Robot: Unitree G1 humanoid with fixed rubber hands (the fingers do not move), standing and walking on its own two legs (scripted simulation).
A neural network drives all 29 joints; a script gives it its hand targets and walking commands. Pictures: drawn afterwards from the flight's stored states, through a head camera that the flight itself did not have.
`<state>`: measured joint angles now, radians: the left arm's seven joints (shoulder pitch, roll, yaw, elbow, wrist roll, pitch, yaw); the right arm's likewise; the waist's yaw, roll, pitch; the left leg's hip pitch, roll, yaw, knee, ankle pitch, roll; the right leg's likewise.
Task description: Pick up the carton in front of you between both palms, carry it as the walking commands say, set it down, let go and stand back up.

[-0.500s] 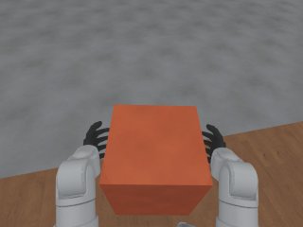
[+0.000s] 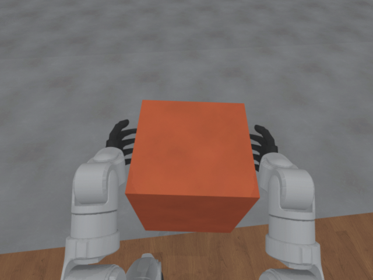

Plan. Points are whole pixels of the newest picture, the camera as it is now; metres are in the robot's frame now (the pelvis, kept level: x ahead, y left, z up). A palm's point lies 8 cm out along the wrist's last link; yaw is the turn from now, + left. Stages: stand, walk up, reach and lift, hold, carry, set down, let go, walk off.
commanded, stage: carry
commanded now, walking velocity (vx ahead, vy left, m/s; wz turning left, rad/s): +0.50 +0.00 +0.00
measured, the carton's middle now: (190, 172) +0.33 +0.01 +0.04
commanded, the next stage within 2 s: none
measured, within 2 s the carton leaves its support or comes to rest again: neither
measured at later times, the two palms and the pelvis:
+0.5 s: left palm (144, 59) +0.72 +0.17 +0.09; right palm (238, 64) +0.70 -0.13 +0.09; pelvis +0.32 +0.04 -0.01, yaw +0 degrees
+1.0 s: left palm (168, 57) +1.05 +0.14 -0.09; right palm (230, 56) +1.08 -0.16 -0.10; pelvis +0.69 -0.05 -0.15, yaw +2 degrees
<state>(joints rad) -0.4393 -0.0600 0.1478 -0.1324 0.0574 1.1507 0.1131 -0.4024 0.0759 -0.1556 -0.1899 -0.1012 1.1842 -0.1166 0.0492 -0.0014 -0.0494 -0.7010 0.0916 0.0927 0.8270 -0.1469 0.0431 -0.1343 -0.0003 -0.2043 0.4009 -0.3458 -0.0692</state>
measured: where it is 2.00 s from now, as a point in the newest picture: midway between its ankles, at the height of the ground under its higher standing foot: (207, 127)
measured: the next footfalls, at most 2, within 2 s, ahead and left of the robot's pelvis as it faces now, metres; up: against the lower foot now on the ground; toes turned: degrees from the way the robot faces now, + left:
left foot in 0.14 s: +0.30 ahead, +0.09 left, +0.00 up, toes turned +6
right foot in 0.76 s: +0.75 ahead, -0.05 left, -0.14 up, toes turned -4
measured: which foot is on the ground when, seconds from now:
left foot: up 0.00-0.12, down 0.14-0.78, up 0.80-1.00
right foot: down 0.00-0.16, up 0.18-0.74, down 0.76-1.00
